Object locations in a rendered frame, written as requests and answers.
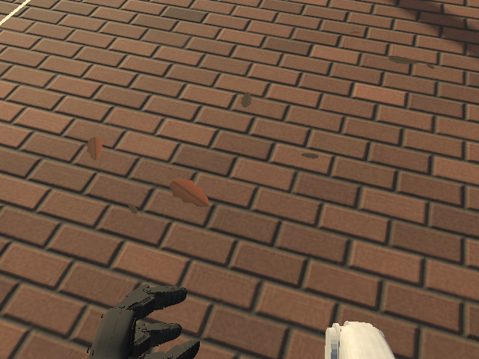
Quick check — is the robot right thigh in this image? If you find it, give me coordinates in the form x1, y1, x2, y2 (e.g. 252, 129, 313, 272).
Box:
325, 321, 396, 359

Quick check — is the robot left hand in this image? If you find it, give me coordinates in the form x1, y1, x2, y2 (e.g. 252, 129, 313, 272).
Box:
87, 284, 200, 359

